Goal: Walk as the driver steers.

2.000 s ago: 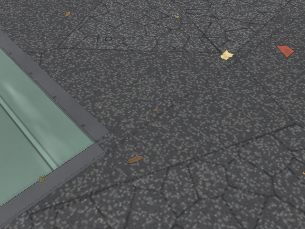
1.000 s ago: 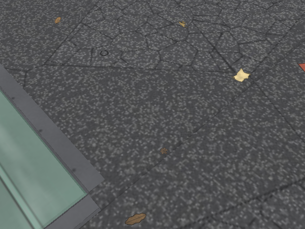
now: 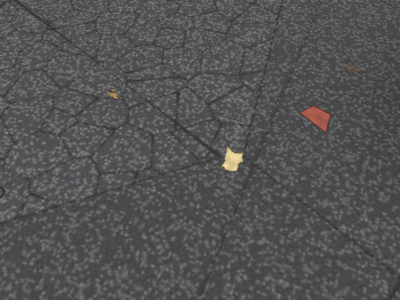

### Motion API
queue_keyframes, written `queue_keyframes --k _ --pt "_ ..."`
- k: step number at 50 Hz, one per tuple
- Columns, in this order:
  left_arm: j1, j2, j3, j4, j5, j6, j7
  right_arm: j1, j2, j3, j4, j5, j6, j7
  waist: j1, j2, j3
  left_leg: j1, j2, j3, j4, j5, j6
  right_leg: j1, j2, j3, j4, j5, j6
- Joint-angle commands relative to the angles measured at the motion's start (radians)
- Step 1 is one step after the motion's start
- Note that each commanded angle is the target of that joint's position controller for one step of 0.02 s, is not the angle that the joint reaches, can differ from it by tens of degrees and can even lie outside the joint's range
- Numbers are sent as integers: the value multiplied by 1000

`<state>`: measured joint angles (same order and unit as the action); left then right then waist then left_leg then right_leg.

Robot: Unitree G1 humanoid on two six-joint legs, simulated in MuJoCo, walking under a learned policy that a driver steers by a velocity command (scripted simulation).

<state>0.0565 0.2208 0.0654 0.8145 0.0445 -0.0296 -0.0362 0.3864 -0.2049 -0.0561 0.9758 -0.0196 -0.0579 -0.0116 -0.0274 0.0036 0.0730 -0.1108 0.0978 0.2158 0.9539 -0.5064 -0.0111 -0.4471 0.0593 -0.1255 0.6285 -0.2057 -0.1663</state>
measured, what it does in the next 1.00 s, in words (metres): walks ahead, turning right: left foot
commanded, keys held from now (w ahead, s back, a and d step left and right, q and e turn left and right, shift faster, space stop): w+e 0.26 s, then w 0.72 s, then w+q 0.02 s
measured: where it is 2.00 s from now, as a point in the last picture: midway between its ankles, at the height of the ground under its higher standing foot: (252, 177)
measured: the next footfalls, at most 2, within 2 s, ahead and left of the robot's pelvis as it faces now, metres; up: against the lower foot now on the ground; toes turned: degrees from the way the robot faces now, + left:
left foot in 0.50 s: +0.48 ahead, +0.06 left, +0.00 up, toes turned -13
right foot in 1.04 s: +0.69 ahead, -0.21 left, +0.00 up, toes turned -18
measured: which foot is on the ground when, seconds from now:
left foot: up 0.00-0.48, down 0.50-1.00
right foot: down 0.00-0.50, up 0.52-1.00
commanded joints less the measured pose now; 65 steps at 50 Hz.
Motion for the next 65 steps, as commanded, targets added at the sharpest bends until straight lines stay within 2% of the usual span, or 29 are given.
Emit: queue_keyframes --k 1,2,4,6,9,13,20,22,24,25,26,27,28,29,31,35,39,42,46,49,51,52,53,54,55,57,59,63,65 --pt "302 247 71 35 -21 17 34 -153 -131 -21 -185 15 -42 21 129 -42 -176 -692 -27 -230 457 109 21 650 -381 669 -363 -17 -223" --pt "252 193 58 31 -29 11 35 -132 -127 -18 -173 14 -51 17 83 13 -107 -630 8 -230 354 182 25 517 -338 571 -376 122 -180" --pt "183 139 40 18 -43 -7 40 -88 -121 -19 -158 -20 -23 14 12 20 -80 -496 35 -240 249 204 4 365 -246 429 -392 310 -135" --pt "206 141 35 22 -50 -30 37 -82 -107 -18 -166 -32 11 21 -6 10 -90 -461 31 -232 193 201 -20 324 -209 387 -399 400 -133" --pt "272 176 42 31 -48 -40 34 -181 -99 -13 -208 -31 30 27 17 -17 -59 -525 26 -212 83 295 -44 306 -178 372 -422 387 -114" --pt "363 178 40 39 -46 -36 34 -338 -111 -9 -268 -25 32 31 76 -48 -35 -613 4 -216 -83 427 -50 380 -166 404 -417 381 -76" --pt "458 165 23 65 -30 -41 52 -493 -101 15 -333 -13 8 47 132 -75 -11 -558 -55 -179 -338 502 15 523 -198 397 -371 543 -43" --pt "420 188 25 61 -27 -45 58 -426 -123 9 -323 -11 -1 43 84 -85 -17 -428 -81 -178 -406 446 54 518 -213 387 -330 659 -14" --pt "388 212 28 62 -22 -51 55 -225 -167 -12 -261 -6 -11 24 -5 -81 -110 -183 -145 -155 -456 376 93 516 -183 354 -124 892 16" --pt "374 205 25 59 -25 -55 49 -77 -191 -23 -224 -13 -22 11 -79 -51 -192 27 -92 -198 -495 410 123 423 -142 319 71 788 31" --pt "410 131 6 25 -43 -59 43 63 -275 -40 -215 -38 -26 -4 -102 79 -336 282 151 -498 -497 292 187 218 -60 266 379 434 57" --pt "541 95 3 41 -64 -53 41 61 -328 -59 -190 -38 -15 9 -28 293 -390 400 336 -933 -626 329 310 -39 101 216 640 -317 86" --pt "465 157 10 49 -26 -45 47 -26 -233 -40 -205 -6 -5 20 -6 102 -250 269 286 -909 -668 192 286 -115 25 273 692 -249 71" --pt "377 150 9 34 -23 -45 39 -111 -167 -24 -216 2 -6 24 8 28 -123 124 246 -740 -691 196 265 -122 -13 262 652 -165 75" --pt "316 127 2 15 -14 -37 25 -137 -124 -9 -198 -4 -16 22 33 36 -55 1 157 -555 -736 358 222 -95 -67 234 564 -112 82" --pt "306 94 -9 13 0 -13 6 -63 -136 -9 -142 11 -45 27 57 77 -62 -33 113 -420 -788 534 226 -92 -102 180 479 -70 114" --pt "119 78 -24 -47 -3 -11 -2 -1 -140 -8 -108 14 -43 27 23 67 -13 -5 81 -341 -842 561 223 -204 -151 124 299 63 150" --pt "8 54 -40 -79 -10 -16 -6 41 -149 -9 -88 15 -43 28 -6 71 -8 8 59 -286 -832 633 201 -160 -140 86 117 156 158" --pt "-78 67 -42 -104 -16 -21 -1 90 -165 -11 -62 9 -37 22 -28 75 -4 88 95 -283 -789 708 192 -112 -112 65 -14 163 137" --pt "-54 89 -33 -104 -13 -29 7 77 -181 -15 -51 3 -29 13 1 80 -13 151 129 -285 -705 854 176 -36 -83 63 -80 68 96" --pt "156 118 -13 -35 -1 -47 21 64 -180 -12 -45 7 -21 11 98 39 -118 109 79 -256 -445 999 146 250 -38 57 -187 68 58" --pt "332 181 6 4 21 -59 35 51 -153 -2 -71 15 -23 12 163 -28 -237 -58 31 -228 -201 780 127 508 -184 207 -201 14 14" --pt "405 288 34 9 37 -55 43 146 -36 26 -108 48 -23 17 134 -249 -365 -407 -128 -144 151 166 80 783 -487 637 -270 -76 -89" --pt "376 250 31 8 -5 -40 37 124 -151 -6 -85 21 -11 5 130 -157 -347 -490 -130 -247 271 0 94 697 -503 753 -344 -121 -102" --pt "277 183 13 -4 -15 -39 35 60 -157 -13 -96 15 -8 8 90 -94 -196 -515 -78 -280 279 79 102 563 -454 595 -367 -136 -73" --pt "195 100 -8 -4 -17 -54 33 13 -118 -9 -93 10 0 20 49 -80 -72 -466 -22 -273 197 181 95 376 -364 383 -446 -32 -8" --pt "197 85 -13 14 -22 -70 40 32 -98 -10 -83 -10 27 35 16 -95 -53 -416 -10 -265 176 222 78 306 -322 266 -478 77 22" --pt "250 109 -2 43 -32 -93 44 -64 -81 -14 -118 -10 50 52 8 -65 -30 -525 6 -250 149 339 57 336 -309 134 -510 202 23" --pt "266 99 -6 55 -31 -91 49 -117 -76 -13 -140 -11 52 53 5 -58 -3 -555 -1 -227 85 389 41 340 -299 54 -478 444 22"
Velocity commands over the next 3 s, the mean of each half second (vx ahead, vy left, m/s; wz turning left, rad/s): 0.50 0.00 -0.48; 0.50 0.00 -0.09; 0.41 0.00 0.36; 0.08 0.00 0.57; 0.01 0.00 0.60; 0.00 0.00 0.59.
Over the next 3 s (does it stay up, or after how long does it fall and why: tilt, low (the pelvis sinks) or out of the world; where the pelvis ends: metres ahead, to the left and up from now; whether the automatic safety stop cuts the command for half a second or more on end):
stays up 0.82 -0.16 0.03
